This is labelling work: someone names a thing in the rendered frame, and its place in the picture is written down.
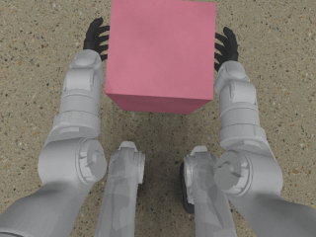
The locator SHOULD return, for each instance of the robot right upper arm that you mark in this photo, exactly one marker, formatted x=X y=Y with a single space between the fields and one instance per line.
x=253 y=182

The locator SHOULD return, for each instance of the right robot thigh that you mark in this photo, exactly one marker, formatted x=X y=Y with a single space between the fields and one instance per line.
x=213 y=217

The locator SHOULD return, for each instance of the right robot forearm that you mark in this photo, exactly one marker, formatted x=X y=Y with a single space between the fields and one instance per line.
x=239 y=112

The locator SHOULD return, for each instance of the left robot shin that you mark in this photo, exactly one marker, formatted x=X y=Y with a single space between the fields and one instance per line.
x=115 y=153

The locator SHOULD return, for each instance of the carton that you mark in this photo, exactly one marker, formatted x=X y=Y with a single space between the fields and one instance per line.
x=161 y=55

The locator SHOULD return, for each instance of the left robot hand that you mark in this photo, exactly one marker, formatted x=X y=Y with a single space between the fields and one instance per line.
x=93 y=41

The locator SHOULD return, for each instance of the right robot hand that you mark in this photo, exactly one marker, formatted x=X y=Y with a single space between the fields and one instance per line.
x=228 y=51

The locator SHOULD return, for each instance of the left robot forearm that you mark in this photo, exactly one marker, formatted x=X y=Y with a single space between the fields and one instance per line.
x=80 y=99

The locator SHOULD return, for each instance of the robot left upper arm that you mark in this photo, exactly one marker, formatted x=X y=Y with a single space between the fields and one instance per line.
x=68 y=170

